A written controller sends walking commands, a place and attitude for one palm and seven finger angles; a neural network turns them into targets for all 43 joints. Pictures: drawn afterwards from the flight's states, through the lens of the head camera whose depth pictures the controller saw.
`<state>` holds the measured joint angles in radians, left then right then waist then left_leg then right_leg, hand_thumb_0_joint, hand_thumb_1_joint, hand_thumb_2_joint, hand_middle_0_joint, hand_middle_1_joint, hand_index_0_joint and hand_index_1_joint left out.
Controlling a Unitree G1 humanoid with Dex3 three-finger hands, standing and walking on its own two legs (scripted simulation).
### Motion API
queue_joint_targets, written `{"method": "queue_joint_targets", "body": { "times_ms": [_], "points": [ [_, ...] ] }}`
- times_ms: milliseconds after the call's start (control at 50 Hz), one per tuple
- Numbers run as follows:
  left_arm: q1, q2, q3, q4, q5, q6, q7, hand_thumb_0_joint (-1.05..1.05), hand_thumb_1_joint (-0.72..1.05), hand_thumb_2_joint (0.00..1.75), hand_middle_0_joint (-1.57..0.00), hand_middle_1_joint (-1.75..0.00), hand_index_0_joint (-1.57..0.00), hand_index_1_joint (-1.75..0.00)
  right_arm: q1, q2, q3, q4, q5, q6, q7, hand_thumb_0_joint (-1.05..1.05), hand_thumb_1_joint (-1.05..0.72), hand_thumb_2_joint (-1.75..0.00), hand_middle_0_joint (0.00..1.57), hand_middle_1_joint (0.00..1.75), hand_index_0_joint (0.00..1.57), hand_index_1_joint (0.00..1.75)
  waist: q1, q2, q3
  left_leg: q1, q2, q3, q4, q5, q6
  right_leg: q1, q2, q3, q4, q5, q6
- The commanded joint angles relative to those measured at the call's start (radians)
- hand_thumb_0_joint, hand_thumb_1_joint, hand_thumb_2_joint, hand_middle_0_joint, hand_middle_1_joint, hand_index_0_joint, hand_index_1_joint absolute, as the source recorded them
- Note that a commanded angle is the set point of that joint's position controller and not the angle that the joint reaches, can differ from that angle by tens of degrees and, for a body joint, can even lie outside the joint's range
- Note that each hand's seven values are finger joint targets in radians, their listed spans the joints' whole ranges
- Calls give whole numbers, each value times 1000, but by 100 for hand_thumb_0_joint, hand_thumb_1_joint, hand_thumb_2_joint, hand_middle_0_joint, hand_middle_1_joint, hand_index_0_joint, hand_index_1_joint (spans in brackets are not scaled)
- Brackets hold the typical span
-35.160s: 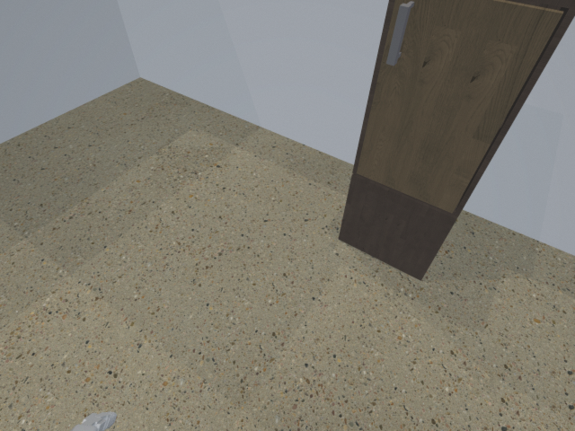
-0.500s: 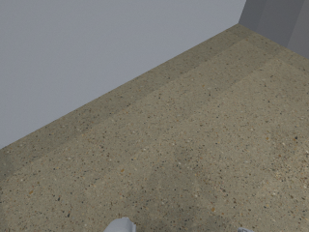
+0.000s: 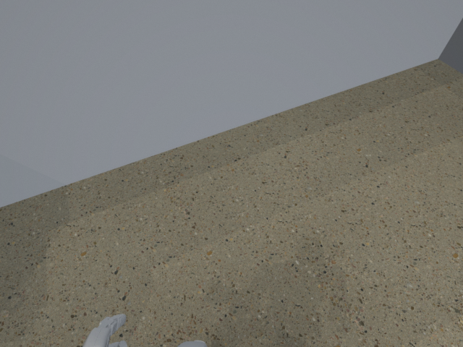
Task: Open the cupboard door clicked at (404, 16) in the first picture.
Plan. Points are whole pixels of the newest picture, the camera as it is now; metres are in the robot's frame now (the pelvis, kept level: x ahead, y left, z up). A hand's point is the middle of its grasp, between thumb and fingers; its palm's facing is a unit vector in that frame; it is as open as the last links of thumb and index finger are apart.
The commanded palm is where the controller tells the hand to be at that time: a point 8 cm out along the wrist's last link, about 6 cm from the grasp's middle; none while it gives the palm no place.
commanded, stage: turn to face it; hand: left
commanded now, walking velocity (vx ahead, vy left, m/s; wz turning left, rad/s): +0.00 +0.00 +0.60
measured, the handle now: out of the picture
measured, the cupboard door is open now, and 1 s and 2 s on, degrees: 49 49 49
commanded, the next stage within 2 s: take the last steps up to it in 1.92 s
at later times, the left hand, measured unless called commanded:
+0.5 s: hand out of the picture -0.03 +0.22 -0.18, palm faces +0.38 -0.89 -0.25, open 7.3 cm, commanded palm none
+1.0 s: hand out of the picture +0.00 +0.16 -0.13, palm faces +0.57 -0.77 -0.28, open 7.4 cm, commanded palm none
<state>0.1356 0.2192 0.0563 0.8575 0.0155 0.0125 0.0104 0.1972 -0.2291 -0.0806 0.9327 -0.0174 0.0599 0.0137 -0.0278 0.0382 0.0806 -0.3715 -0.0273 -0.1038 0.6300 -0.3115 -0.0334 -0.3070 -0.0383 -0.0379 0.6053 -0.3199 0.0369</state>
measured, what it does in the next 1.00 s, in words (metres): steps on the spot, turning left: left foot, then right foot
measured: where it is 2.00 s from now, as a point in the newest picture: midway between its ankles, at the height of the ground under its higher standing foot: outside the picture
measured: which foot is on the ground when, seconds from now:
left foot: up 0.00-0.40, down 0.42-0.84, up 0.86-1.00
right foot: down 0.00-0.42, up 0.44-0.80, down 0.82-1.00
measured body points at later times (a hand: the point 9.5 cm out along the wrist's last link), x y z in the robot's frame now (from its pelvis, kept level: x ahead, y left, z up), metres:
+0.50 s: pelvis +0.00 +0.00 +0.00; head +0.04 +0.04 +0.44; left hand -0.05 +0.27 -0.16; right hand +0.21 -0.20 -0.13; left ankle -0.02 +0.10 -0.73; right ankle +0.00 -0.13 -0.68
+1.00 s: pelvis +0.04 -0.04 +0.01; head +0.10 -0.04 +0.46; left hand -0.03 +0.20 -0.11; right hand +0.23 -0.22 -0.15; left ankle -0.07 +0.06 -0.63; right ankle +0.07 -0.13 -0.73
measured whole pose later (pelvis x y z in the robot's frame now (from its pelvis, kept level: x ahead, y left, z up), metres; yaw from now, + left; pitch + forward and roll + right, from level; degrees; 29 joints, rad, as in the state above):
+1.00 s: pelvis +0.04 -0.04 +0.01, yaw +37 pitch +1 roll +3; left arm 0.19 0.16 0.03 0.88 0.01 0.01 0.03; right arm 0.18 -0.25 -0.10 0.96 -0.02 0.09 0.03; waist -0.04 0.03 0.10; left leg -0.53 -0.02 -0.01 1.17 -0.40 -0.07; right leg -0.20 -0.08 -0.15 0.52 -0.32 -0.02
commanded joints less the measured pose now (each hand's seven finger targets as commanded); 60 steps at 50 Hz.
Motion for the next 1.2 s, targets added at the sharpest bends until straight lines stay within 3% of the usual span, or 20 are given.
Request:
{"method": "queue_joint_targets", "body": {
  "times_ms": [0, 80, 280, 340, 360, 380, 400, 420, 520, 580, 680, 760, 780, 800, 820, 840, 880, 940, 1080, 1180],
  "points": [
    [108, 204, 43, -38, 7, -29, 27, 0, 90, 90, -20, -30, -20, -30, -56, -121, -35, -103, -1, -22, -3, 0, -90, -90, 20, 30, 20, 30, 53, -257, -121, -244, 21, 7, 568, -253, -3, 187, -428, 315, -315, 271, -177],
    [35, 124, 20, -53, 1, -30, 23, 0, 90, 90, -20, -30, -20, -30, -43, -74, -25, -57, 1, 1, 13, 0, -90, -90, 20, 30, 20, 30, 5, -255, -57, -238, 57, 89, 613, -84, -41, 169, -277, 27, -255, 506, -107],
    [161, 187, 49, -3, 15, -28, 22, 0, 90, 90, -20, -30, -20, -30, -155, -41, 0, -85, 9, -9, 20, 0, -90, -90, 20, 30, 20, 30, 73, -244, -85, -92, 51, 214, 159, -146, -22, 287, -354, -72, -162, 673, -136],
    [131, 199, 55, -3, 11, -25, 14, 0, 90, 90, -20, -30, -20, -30, -85, -64, -7, -78, 7, -19, 18, 0, -90, -90, 20, 30, 20, 30, 28, -221, -122, 68, 30, 240, -31, -27, -1, 220, -348, -127, -64, 602, -96],
    [114, 195, 55, -6, 3, -23, 11, 0, 90, 90, -20, -30, -20, -30, -22, -94, -14, -64, 3, -26, 17, 0, -90, -90, 20, 30, 20, 30, -13, -169, -152, 199, 33, 222, -157, 87, 15, 149, -328, -165, 53, 548, -58],
    [101, 152, 50, -29, -4, -18, 4, 0, 90, 90, -20, -30, -20, -30, 57, -190, -40, -47, -5, -36, 10, 0, -90, -90, 20, 30, 20, 30, -60, 53, -213, 380, 195, 2, -218, 309, 90, -44, -234, -204, 264, 253, 5],
    [40, 85, 24, -80, -9, -12, 0, 0, 90, 90, -20, -30, -20, -30, 125, -291, -64, -39, -6, -37, -2, 0, -90, -90, 20, 30, 20, 30, -98, 302, -220, 451, 438, -337, -252, 724, 245, -292, -96, -150, 495, -360, 62],
    [-19, 111, 21, -99, 1, 4, 8, 0, 90, 90, -20, -30, -20, -30, 150, -284, -59, -22, 1, -29, -10, 0, -90, -90, 20, 30, 20, 30, -95, 162, -211, 422, 459, -271, -229, 751, 280, -308, -109, -17, 569, -345, 41],
    [45, 113, 38, -23, 9, 19, -5, 0, 90, 90, -20, -30, -20, -30, -61, -195, -26, -86, -4, -44, -26, 0, -90, -90, 20, 30, 20, 30, 12, 132, -95, 173, 260, -109, -310, 316, 178, -252, -89, 35, 575, -76, 51],
    [59, 101, 36, -19, 7, 21, -4, 0, 90, 90, -20, -30, -20, -30, -49, -192, -25, -86, -6, -46, -23, 0, -90, -90, 20, 30, 20, 30, 20, 67, -94, 155, 247, -122, -320, 254, 184, -216, -66, 28, 473, -65, 55],
    [15, 84, 29, -51, 4, 14, -1, 0, 90, 90, -20, -30, -20, -30, -34, -201, -37, -83, -12, -36, -18, 0, -90, -90, 20, 30, 20, 30, 2, 110, -89, 121, 232, -184, -301, 187, 190, -123, -19, 4, 241, -102, 49],
    [105, 90, 33, -39, -4, -5, 5, 0, 90, 90, -20, -30, -20, -30, -73, -188, -43, -96, -5, -29, -17, 0, -90, -90, 20, 30, 20, 30, 46, 127, -139, 52, 187, -209, -195, 288, 155, 100, 23, -12, -53, 20, 32],
    [145, 117, 41, -30, -2, -17, 10, 0, 90, 90, -20, -30, -20, -30, -77, -163, -40, -101, 3, -31, -16, 0, -90, -90, 20, 30, 20, 30, 69, 59, -161, -17, 141, -181, -126, 240, 113, 225, -18, 21, -204, 101, 23],
    [174, 201, 59, -26, 12, -28, 20, 0, 90, 90, -20, -30, -20, -30, -54, -98, -34, -111, 14, -32, -10, 0, -90, -90, 20, 30, 20, 30, 80, -193, -192, -196, 24, -59, 65, -1, 41, 385, -240, 234, -317, 109, -41],
    [169, 265, 66, -33, 18, -26, 24, 0, 90, 90, -20, -30, -20, -30, -76, -82, -32, -131, 11, -32, -7, 0, -90, -90, 20, 30, 20, 30, 93, -370, -160, -262, -62, 70, 332, -304, -11, 314, -466, 424, -347, 254, -157],
    [135, 233, 51, -38, 10, -24, 27, 0, 90, 90, -20, -30, -20, -30, -71, -116, -36, -118, 2, -24, -3, 0, -90, -90, 20, 30, 20, 30, 68, -264, -128, -236, -3, 19, 510, -285, 2, 203, -466, 340, -325, 265, -194],
    [35, 138, 27, -53, 1, -29, 28, 0, 90, 90, -20, -30, -20, -30, -48, -106, -40, -64, -4, -4, 2, 0, -90, -90, 20, 30, 20, 30, 8, -252, -63, -252, 38, 32, 634, -144, -22, 167, -327, 179, -290, 390, -143],
    [46, 119, 22, -54, 1, -34, 26, 0, 90, 90, -20, -30, -20, -30, -47, -68, -24, -49, 2, 3, 14, 0, -90, -90, 20, 30, 20, 30, 2, -215, -71, -236, 52, 87, 592, -68, -41, 211, -276, 4, -252, 543, -111],
    [183, 155, 40, -3, 9, -33, 26, 0, 90, 90, -20, -30, -20, -30, -156, -38, 0, -66, 4, -4, 18, 0, -90, -90, 20, 30, 20, 30, 74, -216, -98, -170, 53, 185, 260, -125, -36, 353, -323, -73, -176, 758, -125],
    [156, 197, 56, 3, 12, -29, 17, 0, 90, 90, -20, -30, -20, -30, -111, -58, -1, -72, 6, -21, 17, 0, -90, -90, 20, 30, 20, 30, 42, -238, -117, 25, 22, 245, -7, -62, 2, 276, -349, -127, -59, 744, -106]
  ]
}}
